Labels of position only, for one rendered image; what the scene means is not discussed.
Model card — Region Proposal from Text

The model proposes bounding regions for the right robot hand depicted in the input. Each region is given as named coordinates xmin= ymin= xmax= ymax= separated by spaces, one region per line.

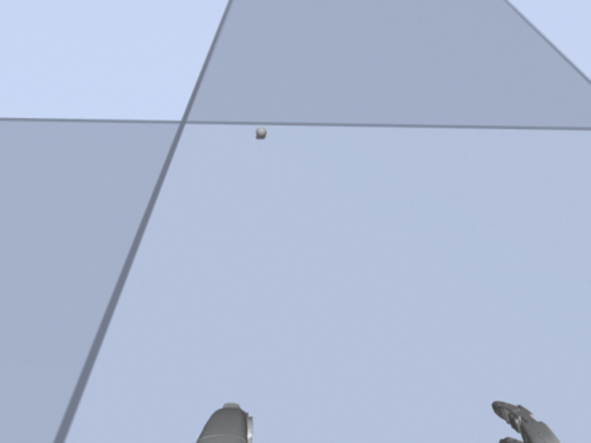
xmin=492 ymin=401 xmax=560 ymax=443

